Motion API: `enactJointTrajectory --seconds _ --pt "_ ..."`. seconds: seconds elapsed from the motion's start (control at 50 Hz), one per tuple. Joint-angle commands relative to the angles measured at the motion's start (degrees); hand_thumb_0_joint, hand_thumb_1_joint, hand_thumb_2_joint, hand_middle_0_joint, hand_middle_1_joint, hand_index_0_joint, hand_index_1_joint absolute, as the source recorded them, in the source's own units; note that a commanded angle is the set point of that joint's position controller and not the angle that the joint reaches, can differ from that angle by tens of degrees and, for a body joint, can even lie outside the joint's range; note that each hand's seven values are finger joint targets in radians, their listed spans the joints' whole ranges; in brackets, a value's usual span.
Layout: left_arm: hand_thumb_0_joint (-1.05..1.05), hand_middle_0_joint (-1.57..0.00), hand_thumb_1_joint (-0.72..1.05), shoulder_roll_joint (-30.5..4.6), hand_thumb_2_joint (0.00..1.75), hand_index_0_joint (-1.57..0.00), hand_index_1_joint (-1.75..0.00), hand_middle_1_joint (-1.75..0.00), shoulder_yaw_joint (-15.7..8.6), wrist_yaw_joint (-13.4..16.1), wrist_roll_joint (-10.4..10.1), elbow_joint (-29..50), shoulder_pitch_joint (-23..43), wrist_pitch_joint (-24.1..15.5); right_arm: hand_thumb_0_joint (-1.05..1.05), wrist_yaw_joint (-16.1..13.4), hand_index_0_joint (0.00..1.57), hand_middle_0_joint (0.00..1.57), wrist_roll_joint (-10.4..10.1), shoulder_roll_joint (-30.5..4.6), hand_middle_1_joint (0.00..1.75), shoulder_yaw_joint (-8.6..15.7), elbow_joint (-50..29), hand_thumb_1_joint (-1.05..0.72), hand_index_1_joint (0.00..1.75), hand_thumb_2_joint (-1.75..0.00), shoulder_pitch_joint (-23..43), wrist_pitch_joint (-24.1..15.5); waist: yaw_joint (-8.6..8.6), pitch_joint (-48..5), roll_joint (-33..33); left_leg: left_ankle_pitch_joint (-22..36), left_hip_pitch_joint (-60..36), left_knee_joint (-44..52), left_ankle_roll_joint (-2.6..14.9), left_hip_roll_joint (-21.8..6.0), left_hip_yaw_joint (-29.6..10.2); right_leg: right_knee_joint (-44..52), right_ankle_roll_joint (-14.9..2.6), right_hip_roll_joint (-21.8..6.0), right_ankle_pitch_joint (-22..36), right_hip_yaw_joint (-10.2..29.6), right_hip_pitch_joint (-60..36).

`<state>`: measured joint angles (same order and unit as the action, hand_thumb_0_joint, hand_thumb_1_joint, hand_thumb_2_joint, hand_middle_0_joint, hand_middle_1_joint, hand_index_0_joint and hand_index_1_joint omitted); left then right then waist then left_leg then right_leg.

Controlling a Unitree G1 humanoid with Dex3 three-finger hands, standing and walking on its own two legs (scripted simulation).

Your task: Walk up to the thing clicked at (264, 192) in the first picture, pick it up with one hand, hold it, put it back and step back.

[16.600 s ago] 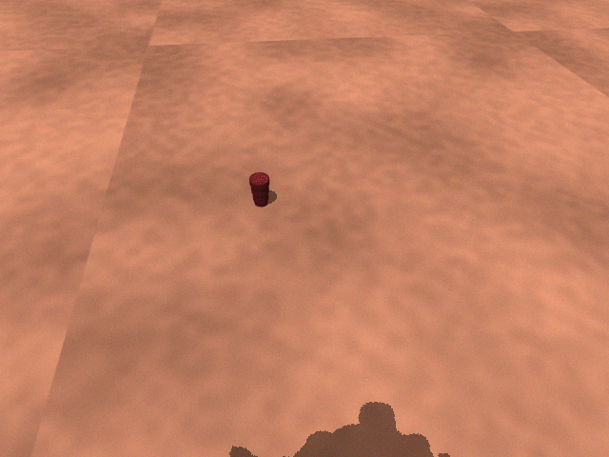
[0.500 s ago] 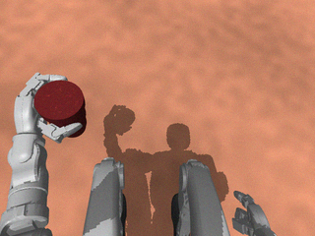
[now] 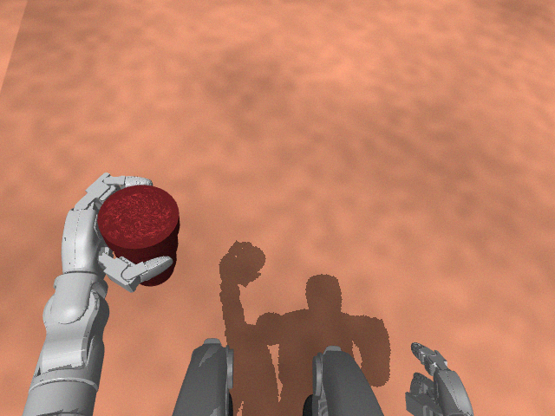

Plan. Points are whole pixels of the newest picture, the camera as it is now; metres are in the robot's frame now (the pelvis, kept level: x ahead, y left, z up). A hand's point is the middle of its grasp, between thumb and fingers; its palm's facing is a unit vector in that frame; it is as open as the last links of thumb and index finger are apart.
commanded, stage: lift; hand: left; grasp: from the side
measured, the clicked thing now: (147, 244) +0.35 +0.20 +0.00
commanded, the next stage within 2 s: hold in 1.08 s
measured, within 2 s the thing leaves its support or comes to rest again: neither
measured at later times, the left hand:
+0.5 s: hand (129, 208) +0.35 +0.19 +0.11, palm faces +0.11 -0.99 -0.02, open 11.9 cm
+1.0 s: hand (131, 183) +0.36 +0.18 +0.14, palm faces +0.10 -0.99 -0.01, open 11.9 cm
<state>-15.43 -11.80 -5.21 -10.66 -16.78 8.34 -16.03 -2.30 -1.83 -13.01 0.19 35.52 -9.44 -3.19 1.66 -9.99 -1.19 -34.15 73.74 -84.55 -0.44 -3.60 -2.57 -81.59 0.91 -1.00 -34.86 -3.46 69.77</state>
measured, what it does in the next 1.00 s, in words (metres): rises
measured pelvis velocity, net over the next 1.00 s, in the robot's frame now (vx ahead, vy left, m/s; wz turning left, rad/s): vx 0.03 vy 0.00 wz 0.02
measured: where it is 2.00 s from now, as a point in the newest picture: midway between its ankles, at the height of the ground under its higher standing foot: outside the picture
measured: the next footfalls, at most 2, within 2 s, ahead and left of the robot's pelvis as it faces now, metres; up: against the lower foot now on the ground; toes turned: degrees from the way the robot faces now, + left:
none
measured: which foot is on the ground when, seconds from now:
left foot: down 0.00-1.00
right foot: down 0.00-1.00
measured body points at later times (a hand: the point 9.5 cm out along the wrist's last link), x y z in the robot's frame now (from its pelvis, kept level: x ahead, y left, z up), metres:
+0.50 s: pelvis +0.01 +0.00 +0.07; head +0.09 +0.02 +0.52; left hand +0.33 +0.24 +0.12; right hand +0.15 -0.24 -0.03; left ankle +0.05 +0.12 -0.58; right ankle +0.04 -0.14 -0.58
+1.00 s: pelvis +0.03 +0.00 +0.10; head +0.09 +0.01 +0.55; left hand +0.35 +0.23 +0.15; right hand +0.17 -0.24 -0.01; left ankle +0.05 +0.12 -0.58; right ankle +0.04 -0.14 -0.58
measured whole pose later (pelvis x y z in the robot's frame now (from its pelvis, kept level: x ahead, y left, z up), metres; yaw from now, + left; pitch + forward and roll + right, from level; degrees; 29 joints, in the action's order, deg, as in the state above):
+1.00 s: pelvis +0.03 +0.00 +0.10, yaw +1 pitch +10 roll -2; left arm -11.2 -7.7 -3.8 -9.8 -22.7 6.6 -19.1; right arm -1.8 0.1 -12.1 -0.1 38.5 -12.9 -3.0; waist 1.1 -3.4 -0.6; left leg -25.4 39.4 -54.9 -0.6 -3.0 0.0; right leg -52.3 1.1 -1.1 -25.8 -2.3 36.4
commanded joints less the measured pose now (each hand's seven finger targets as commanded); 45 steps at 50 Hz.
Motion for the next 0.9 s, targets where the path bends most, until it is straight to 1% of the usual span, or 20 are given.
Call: enactJointTrajectory --seconds 0.0,0.06,0.1,0.12,0.16,0.2,0.24,0.3,0.32,0.38,0.44,0.46,0.58,0.64,0.66,0.72,0.74,0.8,0.82,0.88 --pt "0.0 -1.22 -0.04 -6.64 1.2 -1.25 -1.38 -1.39 -3.11 0.38 -1.77 12.09 10.12 -4.87 0.0 -0.32 0.2 0.2 -0.29 -8.49 0.3 3.11 -5.93 -0.91 0.3 -0.9 -2.72 -2.65 0.12 -20.4 -4.08 13.21 -24.43 16.48 0.67 1.87 -1.49 14.44 -2.11 1.55 15.06 0.56 -13.58" --pt "0.0 -1.2 -0.05 -7.26 1.19 -1.24 -1.36 -1.37 -2.56 0.74 -1.05 15.12 10.64 -5.41 0.0 -0.16 0.2 0.2 -0.02 -8.41 0.3 3.09 -5.9 -0.91 0.3 -0.9 -3.56 -2.65 -0.58 -21.39 -5.05 17.43 -28.92 18.59 0.46 1.9 -1.01 16.34 -2.23 1.58 18.24 0.54 -16.82" --pt "0.0 -1.21 -0.02 -6.12 1.19 -1.24 -1.36 -1.37 -1.66 0.98 -0.94 13.97 10.11 -5.42 0.0 -0.22 0.2 0.2 0.12 -8.34 0.3 2.99 -5.71 -0.91 0.3 -0.9 -3.79 -2.7 0.06 -20.45 -4.52 19.48 -30.82 19.77 0.4 1.84 -0.99 17.64 -2.16 1.6 19.92 0.39 -18.18" --pt "0.0 -1.22 -0.02 -6.13 1.19 -1.25 -1.37 -1.38 -1.43 1.04 -0.94 14.51 11.55 -5.69 0.0 -0.25 0.2 0.2 0.23 -8.17 0.3 2.87 -5.66 -0.91 0.3 -0.9 -3.81 -2.85 0.35 -19.73 -4.78 18.72 -30.69 20.48 0.39 1.92 -0.96 18.31 -2.13 1.62 19.52 0.44 -18.8" --pt "0.0 -1.21 -0.04 -7.42 1.18 -1.24 -1.36 -1.37 -3.22 1.5 -1.01 13.75 11.87 -6.09 0.0 -0.33 0.2 0.2 0.26 -8.16 0.3 2.91 -5.42 -0.91 0.3 -0.9 -3.81 -2.83 0.15 -18.77 -3.96 17.77 -31.14 22.0 0.52 1.94 -0.78 19.84 -2.04 1.6 19.13 0.63 -20.41" --pt "0.0 -1.21 -0.05 -6.76 1.19 -1.24 -1.37 -1.38 -2.0 1.99 -0.71 15.49 13.11 -6.73 0.0 -0.31 0.2 0.2 0.48 -7.93 0.3 2.63 -5.9 -0.91 0.3 -0.9 -3.35 -2.86 -0.08 -17.74 -3.94 15.32 -31.97 23.93 0.57 2.06 -0.56 21.61 -1.92 1.45 17.37 0.69 -21.91" --pt "0.0 -1.22 -0.04 -6.12 1.2 -1.24 -1.37 -1.38 -1.21 2.28 -0.37 13.61 12.73 -6.89 0.0 -0.36 0.2 0.2 0.58 -7.84 0.3 2.57 -5.63 -0.91 0.3 -0.9 -3.53 -2.94 0.74 -16.4 -2.86 14.07 -32.44 25.4 0.66 2.07 -0.6 23.2 -1.76 1.5 16.61 0.67 -22.66" --pt "0.0 -1.21 -0.04 -4.76 1.19 -1.23 -1.36 -1.37 -0.16 1.74 -0.97 12.02 12.43 -6.97 0.0 -0.44 0.2 0.2 0.54 -8.23 0.3 2.6 -5.5 -0.92 0.3 -0.9 -3.76 -3.05 0.64 -16.4 -2.59 15.99 -35.49 27.15 0.48 2.01 -0.67 24.47 -1.81 1.61 18.22 0.35 -24.68" --pt "0.0 -1.21 -0.03 -5.23 1.18 -1.23 -1.36 -1.37 0.0 1.67 -0.63 13.08 11.49 -6.87 0.0 -0.48 0.2 0.2 0.66 -8.09 0.3 2.65 -5.5 -0.92 0.3 -0.9 -4.07 -2.98 0.08 -16.97 -2.78 17.35 -36.33 27.35 0.46 2.06 -0.4 25.08 -1.79 1.64 19.29 0.44 -26.0" --pt "0.0 -1.23 -0.04 -4.57 1.21 -1.25 -1.39 -1.39 0.61 1.67 -0.27 11.2 11.08 -6.52 0.0 -0.52 0.2 0.2 0.7 -7.71 0.3 2.45 -5.46 -0.92 0.3 -0.9 -4.26 -2.79 0.24 -15.45 -1.14 17.23 -36.44 28.67 0.69 2.25 0.3 27.55 -1.59 1.5 20.03 0.84 -29.01" --pt "0.0 -1.24 -0.06 -4.42 1.22 -1.26 -1.4 -1.4 -0.44 2.36 -0.72 11.52 11.78 -6.7 0.0 -0.32 0.2 0.2 0.73 -7.33 0.3 2.37 -5.59 -0.92 0.3 -0.9 -3.63 -2.94 -0.53 -13.56 -0.57 16.12 -36.75 30.44 0.72 2.33 0.76 29.64 -1.42 1.42 19.08 1.06 -31.16" --pt "0.0 -1.23 -0.06 -4.08 1.21 -1.25 -1.39 -1.39 -0.68 2.43 -0.85 10.11 11.13 -6.68 0.0 -0.36 0.2 0.2 0.72 -7.19 0.3 2.25 -5.43 -0.92 0.3 -0.9 -3.73 -2.81 -0.13 -13.28 -0.33 16.44 -36.82 30.96 0.75 2.37 0.68 30.0 -1.4 1.51 19.37 0.91 -31.49" --pt "0.0 -1.2 -0.03 -3.83 1.2 -1.22 -1.36 -1.36 0.86 2.64 0.19 11.79 13.88 -7.75 0.0 -0.4 0.2 0.2 1.12 -6.95 0.3 2.31 -5.26 -0.91 0.3 -0.9 -2.92 -2.83 -0.06 -11.09 -2.45 16.39 -40.37 33.84 0.6 2.45 1.47 32.51 -1.51 1.33 19.75 1.27 -33.25" --pt "0.0 -1.18 -0.02 -4.52 1.2 -1.21 -1.36 -1.36 0.04 2.55 0.51 11.64 13.16 -8.12 0.0 -0.35 0.2 0.2 1.4 -6.79 0.3 2.31 -4.87 -0.92 0.3 -0.9 -3.1 -2.77 -0.62 -11.91 -3.35 16.67 -42.03 35.38 0.37 2.38 0.87 32.77 -1.72 1.51 19.39 0.68 -34.3" --pt "0.0 -1.18 -0.03 -3.77 1.2 -1.2 -1.36 -1.36 0.8 2.63 0.28 12.22 13.75 -8.2 0.0 -0.25 0.2 0.2 1.38 -7.07 0.3 2.37 -4.86 -0.92 0.3 -0.9 -3.4 -2.79 -0.48 -12.7 -3.64 17.81 -43.77 35.71 0.18 2.21 0.89 32.97 -1.85 1.54 20.2 0.65 -34.88" --pt "0.0 -1.2 -0.05 -2.86 1.22 -1.22 -1.39 -1.38 0.42 2.5 -0.56 10.69 12.83 -8.04 0.0 -0.25 0.2 0.2 1.44 -7.04 0.3 2.27 -4.34 -0.92 0.3 -0.9 -3.73 -2.72 -0.35 -12.62 -2.99 21.29 -44.75 36.05 0.04 2.11 0.58 33.02 -1.92 1.85 22.87 0.26 -36.0" --pt "0.0 -1.2 -0.05 -2.05 1.22 -1.22 -1.39 -1.39 1.63 2.39 -0.52 10.7 13.58 -7.97 0.0 -0.26 0.2 0.2 1.39 -7.17 0.3 2.31 -4.49 -0.92 0.3 -0.9 -3.37 -2.7 0.02 -11.96 -2.66 21.52 -45.34 36.3 0.14 2.06 0.78 33.49 -1.81 1.81 23.4 0.43 -36.05" --pt "0.0 -1.2 -0.07 -2.92 1.22 -1.22 -1.39 -1.38 1.51 2.14 0.09 9.57 14.0 -8.17 0.0 -0.31 0.2 0.2 1.56 -7.33 0.3 2.54 -3.86 -0.92 0.3 -0.9 -3.63 -2.53 0.29 -11.13 -1.69 22.79 -45.35 36.42 0.3 2.02 1.01 34.18 -1.74 1.72 24.75 0.63 -36.8" --pt "0.0 -1.19 -0.06 -1.53 1.23 -1.21 -1.39 -1.38 2.53 1.99 0.16 8.11 13.41 -7.91 0.0 -0.26 0.2 0.2 1.56 -7.17 0.3 2.47 -3.82 -0.92 0.3 -0.9 -3.48 -2.51 0.3 -10.6 -0.97 22.7 -45.31 36.47 0.42 2.04 1.2 34.57 -1.63 1.67 24.97 0.78 -37.23" --pt "0.0 -1.2 -0.05 -2.36 1.21 -1.21 -1.38 -1.38 1.46 1.72 -0.36 9.29 14.71 -8.19 0.0 -0.19 0.2 0.2 1.52 -7.4 0.3 2.66 -3.93 -0.92 0.3 -0.9 -3.45 -2.38 -0.06 -10.97 -0.37 24.06 -45.95 36.78 0.5 2.2 1.53 35.47 -1.45 1.56 26.52 0.98 -39.26"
